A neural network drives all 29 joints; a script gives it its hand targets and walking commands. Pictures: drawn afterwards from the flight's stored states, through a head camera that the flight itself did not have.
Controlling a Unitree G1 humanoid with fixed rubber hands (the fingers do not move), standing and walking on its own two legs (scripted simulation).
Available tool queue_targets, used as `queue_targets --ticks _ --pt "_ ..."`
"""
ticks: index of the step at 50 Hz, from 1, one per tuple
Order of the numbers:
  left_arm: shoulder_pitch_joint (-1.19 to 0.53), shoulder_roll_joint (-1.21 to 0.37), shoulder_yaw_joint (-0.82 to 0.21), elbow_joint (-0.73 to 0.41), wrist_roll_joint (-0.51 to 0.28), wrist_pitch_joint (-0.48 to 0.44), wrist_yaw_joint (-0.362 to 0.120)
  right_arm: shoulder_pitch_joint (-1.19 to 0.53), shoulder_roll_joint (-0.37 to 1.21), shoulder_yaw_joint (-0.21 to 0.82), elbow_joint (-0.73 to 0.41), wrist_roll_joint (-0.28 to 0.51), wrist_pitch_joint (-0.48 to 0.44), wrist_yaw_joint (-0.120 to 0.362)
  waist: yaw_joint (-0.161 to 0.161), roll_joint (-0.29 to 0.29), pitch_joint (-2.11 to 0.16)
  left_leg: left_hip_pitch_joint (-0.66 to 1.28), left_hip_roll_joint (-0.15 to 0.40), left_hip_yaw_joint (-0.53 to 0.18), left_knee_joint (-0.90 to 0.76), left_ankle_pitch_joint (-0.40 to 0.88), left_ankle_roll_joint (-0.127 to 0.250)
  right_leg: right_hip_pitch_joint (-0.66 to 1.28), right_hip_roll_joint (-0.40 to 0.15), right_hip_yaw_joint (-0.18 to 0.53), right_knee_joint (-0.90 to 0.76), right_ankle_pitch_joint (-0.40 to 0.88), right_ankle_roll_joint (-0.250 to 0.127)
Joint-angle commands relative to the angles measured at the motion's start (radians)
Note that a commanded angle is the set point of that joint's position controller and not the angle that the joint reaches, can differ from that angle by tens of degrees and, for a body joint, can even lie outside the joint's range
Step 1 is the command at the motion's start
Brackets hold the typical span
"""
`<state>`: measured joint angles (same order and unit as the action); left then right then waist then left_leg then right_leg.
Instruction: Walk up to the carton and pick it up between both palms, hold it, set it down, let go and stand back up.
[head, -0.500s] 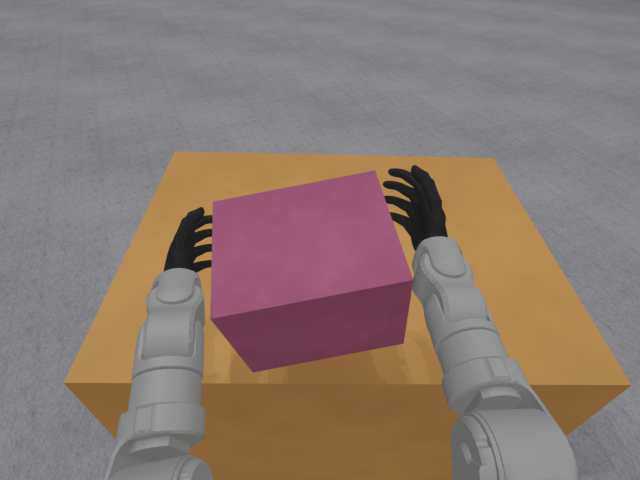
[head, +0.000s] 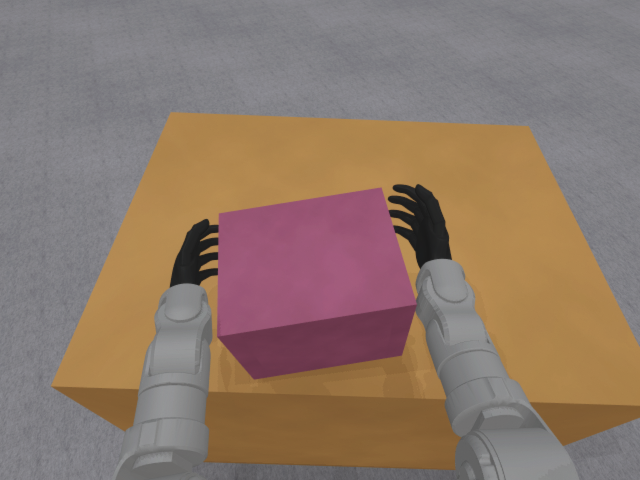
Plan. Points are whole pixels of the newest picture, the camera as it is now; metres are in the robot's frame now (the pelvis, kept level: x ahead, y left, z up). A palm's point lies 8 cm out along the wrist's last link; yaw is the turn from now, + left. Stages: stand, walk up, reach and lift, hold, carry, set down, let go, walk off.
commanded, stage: set down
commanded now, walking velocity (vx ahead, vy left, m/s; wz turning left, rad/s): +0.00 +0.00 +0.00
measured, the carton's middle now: (314, 287) +0.36 +0.03 +0.00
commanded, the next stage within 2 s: none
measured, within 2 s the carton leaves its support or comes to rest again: rests again in 1.58 s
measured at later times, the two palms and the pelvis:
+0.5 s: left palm (176, 312) +0.30 +0.20 +0.03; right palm (412, 243) +0.39 -0.09 +0.08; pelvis -0.01 -0.02 +0.00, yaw +1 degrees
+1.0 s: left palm (181, 304) +0.31 +0.20 +0.02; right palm (408, 243) +0.41 -0.09 +0.05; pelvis +0.00 -0.01 +0.00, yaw +1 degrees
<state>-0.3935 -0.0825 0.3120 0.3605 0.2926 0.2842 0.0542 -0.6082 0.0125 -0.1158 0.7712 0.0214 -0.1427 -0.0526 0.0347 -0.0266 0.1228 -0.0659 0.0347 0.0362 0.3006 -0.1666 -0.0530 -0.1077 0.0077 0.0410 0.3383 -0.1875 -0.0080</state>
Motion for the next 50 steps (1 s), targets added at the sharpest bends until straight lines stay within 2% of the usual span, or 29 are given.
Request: queue_targets --ticks 1,2,3,5,6,9,11,12,13,14,16,18,19,23,24,25,26,27,29,30,31,34,36,39,44,45,47,49,50 --pt "-0.624 -0.576 -0.633 -0.457 -0.162 -0.225 -0.017 -0.497 0.458 0.499 -0.361 0.054 -0.109 0.088 0.047 0.155 -0.895 0.287 -0.028 0.004 0.190 1.013 -0.092 0.011 0.076 -0.135 -0.004 0.613 -0.007" --pt "-0.654 -0.571 -0.645 -0.464 -0.170 -0.238 0.000 -0.472 0.467 0.484 -0.312 0.061 -0.112 0.088 0.045 0.154 -0.906 0.283 -0.022 0.006 0.202 1.004 -0.094 0.007 0.073 -0.121 -0.017 0.600 -0.019" --pt "-0.648 -0.568 -0.630 -0.461 -0.168 -0.251 0.006 -0.509 0.468 0.523 -0.371 0.068 -0.117 0.088 0.080 0.108 -0.891 0.245 -0.029 0.014 0.175 0.929 -0.081 0.045 0.070 -0.110 -0.032 0.578 -0.011" --pt "-0.643 -0.547 -0.625 -0.405 -0.173 -0.262 -0.002 -0.529 0.452 0.540 -0.410 0.074 -0.115 0.076 0.074 0.046 -0.846 0.127 -0.044 0.031 0.133 0.771 -0.057 0.168 0.060 -0.098 -0.016 0.640 0.005" --pt "-0.680 -0.532 -0.615 -0.380 -0.160 -0.252 0.001 -0.549 0.437 0.533 -0.390 0.072 -0.099 0.076 0.081 0.044 -0.773 0.037 -0.057 0.035 0.086 0.646 -0.048 0.218 0.051 -0.090 -0.019 0.573 0.007" --pt "-0.679 -0.500 -0.509 -0.265 -0.118 -0.211 -0.031 -0.546 0.454 0.523 -0.303 0.053 -0.055 0.082 0.111 -0.024 -0.609 0.012 -0.054 0.054 0.030 0.478 -0.005 0.206 0.032 -0.078 -0.040 0.460 0.019" --pt "-0.699 -0.487 -0.451 -0.214 -0.098 -0.192 -0.053 -0.525 0.446 0.455 -0.203 0.021 -0.016 0.082 0.088 -0.022 -0.515 0.001 -0.056 0.054 0.012 0.423 0.005 0.200 0.019 -0.077 -0.048 0.430 0.025" --pt "-0.703 -0.453 -0.374 -0.153 -0.078 -0.180 -0.068 -0.561 0.426 0.435 -0.153 0.008 0.001 0.084 0.119 -0.060 -0.464 -0.016 -0.054 0.067 -0.013 0.347 0.018 0.192 0.014 -0.074 -0.057 0.372 0.026" --pt "-0.651 -0.423 -0.302 -0.084 -0.044 -0.160 -0.086 -0.498 0.430 0.390 -0.050 -0.014 0.028 0.090 0.121 -0.058 -0.371 -0.039 -0.056 0.071 -0.046 0.246 0.036 0.201 -0.006 -0.066 -0.068 0.326 0.035" --pt "-0.636 -0.448 -0.291 -0.103 -0.028 -0.155 -0.104 -0.463 0.467 0.394 -0.050 -0.025 0.028 0.093 0.119 -0.059 -0.384 -0.033 -0.061 0.074 -0.061 0.233 0.039 0.216 -0.018 -0.063 -0.058 0.391 0.050" --pt "-0.655 -0.394 -0.205 -0.057 0.008 -0.156 -0.126 -0.460 0.451 0.312 0.022 -0.057 0.041 0.111 0.129 -0.066 -0.389 -0.070 -0.061 0.084 -0.084 0.134 0.055 0.205 -0.022 -0.061 -0.062 0.271 0.048" --pt "-0.678 -0.371 -0.129 -0.001 0.019 -0.159 -0.143 -0.505 0.432 0.256 0.050 -0.083 0.049 0.131 0.158 -0.056 -0.379 -0.105 -0.056 0.089 -0.097 0.123 0.065 0.183 -0.029 -0.062 -0.059 0.252 0.056" --pt "-0.705 -0.364 -0.105 -0.007 0.033 -0.172 -0.154 -0.506 0.449 0.233 0.071 -0.107 0.043 0.136 0.148 -0.041 -0.392 -0.116 -0.063 0.104 -0.098 0.100 0.065 0.172 -0.038 -0.056 -0.055 0.225 0.060" --pt "-0.852 -0.461 -0.215 -0.080 -0.017 -0.263 -0.110 -0.600 0.447 0.163 0.059 -0.149 -0.050 0.156 0.112 0.017 -0.661 -0.092 -0.048 0.115 -0.033 0.273 0.030 0.130 0.008 -0.104 -0.029 0.268 0.033" --pt "-0.883 -0.467 -0.254 -0.098 -0.026 -0.297 -0.084 -0.612 0.463 0.187 0.039 -0.144 -0.073 0.167 0.136 0.063 -0.726 -0.102 -0.048 0.116 -0.008 0.313 0.020 0.125 0.014 -0.106 -0.020 0.283 0.025" --pt "-0.966 -0.486 -0.327 -0.157 -0.064 -0.334 -0.058 -0.632 0.447 0.173 0.033 -0.168 -0.100 0.166 0.085 0.087 -0.833 -0.052 -0.045 0.107 0.018 0.368 0.005 0.069 0.025 -0.125 -0.014 0.289 0.018" --pt "-0.942 -0.500 -0.360 -0.138 -0.076 -0.360 -0.040 -0.652 0.453 0.196 0.011 -0.168 -0.129 0.159 0.102 0.075 -0.886 -0.063 -0.045 0.107 0.037 0.395 0.002 0.080 0.032 -0.121 -0.010 0.337 0.016" --pt "-0.931 -0.514 -0.385 -0.127 -0.083 -0.379 -0.020 -0.646 0.431 0.195 0.035 -0.176 -0.143 0.156 0.080 0.094 -0.907 -0.052 -0.044 0.099 0.054 0.438 -0.006 0.070 0.040 -0.128 -0.009 0.345 0.009" --pt "-0.856 -0.503 -0.375 -0.062 -0.074 -0.390 -0.008 -0.620 0.404 0.184 0.071 -0.181 -0.159 0.157 0.083 0.048 -0.903 -0.030 -0.031 0.104 0.079 0.487 -0.006 0.036 0.053 -0.131 -0.018 0.392 0.001" --pt "-0.838 -0.529 -0.393 -0.032 -0.083 -0.401 0.004 -0.626 0.384 0.168 0.074 -0.188 -0.174 0.154 0.061 0.061 -0.909 -0.019 -0.029 0.095 0.080 0.487 -0.015 0.020 0.061 -0.142 -0.029 0.353 -0.014" --pt "-0.779 -0.524 -0.369 0.036 -0.071 -0.395 0.010 -0.603 0.356 0.136 0.156 -0.198 -0.169 0.154 0.071 0.073 -0.826 -0.016 -0.019 0.095 0.071 0.463 -0.015 -0.015 0.058 -0.136 -0.052 0.303 -0.024" --pt "-0.752 -0.532 -0.363 0.053 -0.056 -0.371 0.009 -0.519 0.343 0.079 0.250 -0.213 -0.154 0.155 0.030 0.092 -0.709 0.042 -0.009 0.082 0.069 0.458 -0.024 -0.094 0.062 -0.159 -0.081 0.213 -0.040" --pt "-0.674 -0.529 -0.314 0.137 -0.015 -0.347 -0.004 -0.500 0.357 0.045 0.300 -0.217 -0.123 0.159 0.052 0.088 -0.574 0.016 -0.012 0.087 0.048 0.435 -0.022 -0.087 0.050 -0.137 -0.103 0.186 -0.041" --pt "-0.701 -0.513 -0.298 0.107 -0.018 -0.355 -0.019 -0.517 0.379 0.076 0.290 -0.217 -0.129 0.152 0.053 0.058 -0.566 -0.031 -0.019 0.081 0.059 0.474 -0.018 0.000 0.044 -0.130 -0.065 0.291 -0.028" --pt "-0.785 -0.531 -0.339 0.026 -0.067 -0.435 -0.012 -0.576 0.432 0.161 0.190 -0.189 -0.198 0.144 0.075 0.029 -0.811 -0.112 -0.034 0.098 0.083 0.518 -0.013 0.105 0.038 -0.105 -0.004 0.489 -0.008" --pt "-0.734 -0.525 -0.324 0.048 -0.048 -0.444 -0.005 -0.571 0.418 0.172 0.215 -0.173 -0.206 0.147 0.096 0.045 -0.820 -0.126 -0.030 0.098 0.092 0.547 -0.013 0.106 0.042 -0.099 -0.002 0.491 -0.014" --pt "-0.711 -0.502 -0.285 0.110 -0.030 -0.453 -0.006 -0.591 0.430 0.154 0.187 -0.207 -0.211 0.140 0.107 -0.011 -0.822 -0.160 -0.032 0.109 0.071 0.482 0.001 0.135 0.034 -0.095 -0.003 0.500 -0.006" --pt "-0.739 -0.477 -0.247 0.137 -0.028 -0.464 -0.017 -0.584 0.423 0.137 0.234 -0.210 -0.210 0.140 0.100 -0.020 -0.774 -0.211 -0.037 0.115 0.058 0.442 0.009 0.149 0.026 -0.087 0.007 0.513 0.008" --pt "-0.700 -0.481 -0.240 0.163 -0.025 -0.471 -0.024 -0.597 0.430 0.157 0.219 -0.201 -0.213 0.141 0.118 -0.021 -0.758 -0.209 -0.035 0.116 0.060 0.456 0.010 0.155 0.028 -0.084 0.013 0.521 0.009"
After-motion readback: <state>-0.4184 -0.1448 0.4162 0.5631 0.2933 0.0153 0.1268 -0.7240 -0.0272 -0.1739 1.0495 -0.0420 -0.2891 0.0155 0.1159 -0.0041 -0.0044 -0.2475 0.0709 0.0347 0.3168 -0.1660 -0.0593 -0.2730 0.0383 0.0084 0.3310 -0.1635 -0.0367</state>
